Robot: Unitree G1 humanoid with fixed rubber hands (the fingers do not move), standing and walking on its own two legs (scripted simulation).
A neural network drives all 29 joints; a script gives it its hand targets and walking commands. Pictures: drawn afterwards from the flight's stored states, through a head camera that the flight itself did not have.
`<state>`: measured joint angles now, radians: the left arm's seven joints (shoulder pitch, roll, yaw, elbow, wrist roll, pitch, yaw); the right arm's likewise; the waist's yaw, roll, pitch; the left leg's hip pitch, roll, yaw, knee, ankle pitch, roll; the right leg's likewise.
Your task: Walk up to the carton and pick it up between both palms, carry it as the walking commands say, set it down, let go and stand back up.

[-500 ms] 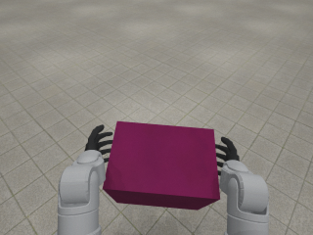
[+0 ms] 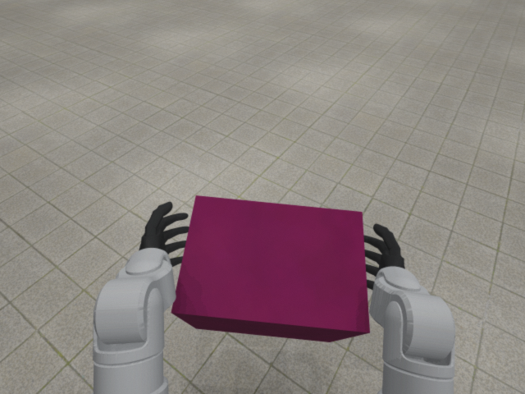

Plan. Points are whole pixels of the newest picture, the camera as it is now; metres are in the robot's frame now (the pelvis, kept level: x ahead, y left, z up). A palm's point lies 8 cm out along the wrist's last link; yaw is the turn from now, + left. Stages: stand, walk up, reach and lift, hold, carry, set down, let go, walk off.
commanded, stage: carry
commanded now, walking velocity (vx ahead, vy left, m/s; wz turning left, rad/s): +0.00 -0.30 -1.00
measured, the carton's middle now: (269, 276) +0.29 -0.01 +0.02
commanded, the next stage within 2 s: none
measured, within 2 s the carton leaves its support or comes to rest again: neither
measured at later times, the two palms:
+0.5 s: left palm (376, 276) +0.24 -0.14 +0.12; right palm out of the picture +0.11 -0.42 +0.11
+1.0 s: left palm out of the picture +0.13 -0.45 +0.09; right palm out of the picture -0.11 -0.66 +0.10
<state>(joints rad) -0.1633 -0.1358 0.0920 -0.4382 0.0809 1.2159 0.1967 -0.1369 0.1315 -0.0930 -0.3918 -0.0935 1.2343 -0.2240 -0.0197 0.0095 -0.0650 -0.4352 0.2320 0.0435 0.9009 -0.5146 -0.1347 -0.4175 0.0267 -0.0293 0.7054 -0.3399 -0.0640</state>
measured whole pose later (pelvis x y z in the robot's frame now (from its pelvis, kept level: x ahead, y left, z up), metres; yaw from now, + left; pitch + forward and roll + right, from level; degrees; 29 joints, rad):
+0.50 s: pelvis -0.08 -0.18 +0.02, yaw -22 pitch +5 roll -5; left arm -0.18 -0.14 0.09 -0.51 0.08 1.20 0.21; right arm -0.12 0.13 -0.09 -0.43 -0.06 1.19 -0.23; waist -0.02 0.01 -0.03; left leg -0.33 0.38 0.11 0.53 -0.25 -0.18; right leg -0.59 -0.04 0.02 1.02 -0.39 0.04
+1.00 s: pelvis -0.17 -0.36 +0.02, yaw -46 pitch +3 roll -3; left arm -0.13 -0.13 0.07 -0.45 0.08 1.17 0.19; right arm -0.11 0.13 -0.11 -0.42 -0.06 1.18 -0.21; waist -0.02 -0.01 0.02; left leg -0.40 0.17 0.10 0.67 -0.32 -0.02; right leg -0.63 0.13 0.04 1.18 -0.42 -0.02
